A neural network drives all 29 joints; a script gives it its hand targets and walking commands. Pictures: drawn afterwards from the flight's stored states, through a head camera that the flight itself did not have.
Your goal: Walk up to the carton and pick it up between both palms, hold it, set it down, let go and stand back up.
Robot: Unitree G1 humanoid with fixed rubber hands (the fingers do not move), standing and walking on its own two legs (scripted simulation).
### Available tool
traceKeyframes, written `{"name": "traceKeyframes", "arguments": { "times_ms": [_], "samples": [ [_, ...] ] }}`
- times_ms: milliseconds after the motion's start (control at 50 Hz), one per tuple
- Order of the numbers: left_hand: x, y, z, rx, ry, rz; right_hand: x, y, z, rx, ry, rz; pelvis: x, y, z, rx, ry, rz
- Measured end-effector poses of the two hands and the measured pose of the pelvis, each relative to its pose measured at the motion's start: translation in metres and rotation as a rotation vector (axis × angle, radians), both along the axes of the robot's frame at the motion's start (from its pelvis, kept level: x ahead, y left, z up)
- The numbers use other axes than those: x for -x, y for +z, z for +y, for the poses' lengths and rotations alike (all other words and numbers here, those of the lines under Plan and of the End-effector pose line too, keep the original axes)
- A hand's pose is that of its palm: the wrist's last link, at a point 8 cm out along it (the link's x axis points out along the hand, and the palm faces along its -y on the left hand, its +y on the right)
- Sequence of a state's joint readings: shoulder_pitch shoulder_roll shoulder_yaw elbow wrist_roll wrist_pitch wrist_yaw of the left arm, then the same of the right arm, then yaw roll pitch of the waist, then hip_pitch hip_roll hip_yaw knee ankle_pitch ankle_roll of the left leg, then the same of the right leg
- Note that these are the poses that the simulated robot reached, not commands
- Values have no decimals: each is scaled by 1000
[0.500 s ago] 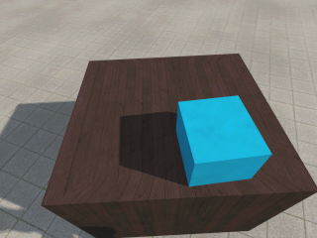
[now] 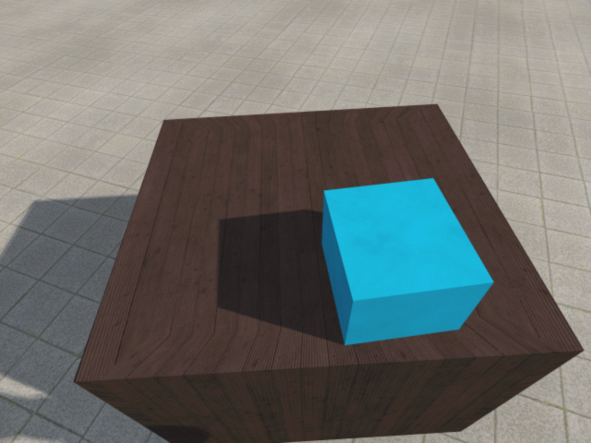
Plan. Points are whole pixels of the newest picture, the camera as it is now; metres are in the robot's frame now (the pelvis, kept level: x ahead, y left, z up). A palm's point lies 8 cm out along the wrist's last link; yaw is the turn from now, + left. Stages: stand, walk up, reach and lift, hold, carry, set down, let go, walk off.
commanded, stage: walk up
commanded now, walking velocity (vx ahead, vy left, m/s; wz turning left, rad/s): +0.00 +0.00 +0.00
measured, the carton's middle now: (390, 259) +0.43 -0.14 -0.06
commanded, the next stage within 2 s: none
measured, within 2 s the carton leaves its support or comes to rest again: neither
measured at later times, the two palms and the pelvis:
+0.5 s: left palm out of the picture +0.01 +0.16 -0.16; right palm out of the picture -0.11 -0.39 -0.14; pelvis -0.07 -0.11 -0.02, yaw +0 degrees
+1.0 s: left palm out of the picture -0.09 -0.02 -0.15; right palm out of the picture -0.09 -0.46 -0.15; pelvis -0.09 -0.24 -0.01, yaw +2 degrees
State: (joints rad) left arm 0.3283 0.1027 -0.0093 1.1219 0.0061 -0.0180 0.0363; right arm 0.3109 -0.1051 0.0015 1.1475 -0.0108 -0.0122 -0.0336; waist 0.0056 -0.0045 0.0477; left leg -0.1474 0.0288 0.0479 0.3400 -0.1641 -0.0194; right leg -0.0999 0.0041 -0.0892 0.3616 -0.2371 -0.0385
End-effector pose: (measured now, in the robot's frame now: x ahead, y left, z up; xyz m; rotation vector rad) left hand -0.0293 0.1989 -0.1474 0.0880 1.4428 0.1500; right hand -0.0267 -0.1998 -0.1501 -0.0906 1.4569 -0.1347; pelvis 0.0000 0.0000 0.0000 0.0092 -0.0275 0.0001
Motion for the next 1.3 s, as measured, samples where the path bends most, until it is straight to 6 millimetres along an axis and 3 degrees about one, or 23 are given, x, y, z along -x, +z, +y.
{"name": "traceKeyframes", "arguments": {
  "times_ms": [200,240,340,420,460,520,600,680,720,820,940,1060,1160,1220,1300],
  "samples": [
    [17,2,-1,-10,9,44,18,-2,1,-11,-20,43,2,-1,-5,3,1,2],
    [18,-2,6,-21,-14,75,22,-1,-11,36,-40,33,10,-4,-10,5,6,5],
    [-3,-7,19,-68,-76,31,72,18,-75,197,-80,111,36,-6,-40,49,8,15],
    [-28,-10,0,-78,-88,-92,99,24,-137,273,-75,161,55,-13,-69,51,2,24],
    [-37,-10,-20,-80,-98,-145,97,18,-165,280,-68,131,63,-18,-86,38,-5,31],
    [-36,-9,-55,-97,-109,-186,78,-1,-205,253,-63,35,73,-27,-118,17,-7,36],
    [-1,-2,-101,-140,-74,-178,43,-30,-246,196,-26,-101,86,-36,-156,19,18,-1],
    [49,27,-131,-161,-32,-126,18,-20,-247,90,-25,-163,81,-12,-180,-62,-24,20],
    [65,36,-143,-162,-39,-73,11,-11,-246,44,-37,-197,82,-2,-192,-61,-28,28],
    [60,34,-170,-146,-33,-98,43,-7,-253,13,-15,-87,86,2,-217,-26,13,49],
    [52,11,-217,-56,-42,-100,69,-7,-262,40,-19,12,86,-4,-230,24,25,66],
    [64,-5,-227,-17,9,-91,55,8,-264,75,5,-54,84,-3,-242,0,24,34],
    [77,-4,-232,-8,31,-85,48,5,-262,64,28,-95,88,-2,-242,2,16,6],
    [86,1,-230,-26,26,-69,54,-1,-251,25,30,-97,93,-2,-242,1,20,-2],
    [102,7,-231,-46,26,-32,76,-9,-245,-8,28,-46,101,-1,-242,-2,21,-4]
  ]
}}
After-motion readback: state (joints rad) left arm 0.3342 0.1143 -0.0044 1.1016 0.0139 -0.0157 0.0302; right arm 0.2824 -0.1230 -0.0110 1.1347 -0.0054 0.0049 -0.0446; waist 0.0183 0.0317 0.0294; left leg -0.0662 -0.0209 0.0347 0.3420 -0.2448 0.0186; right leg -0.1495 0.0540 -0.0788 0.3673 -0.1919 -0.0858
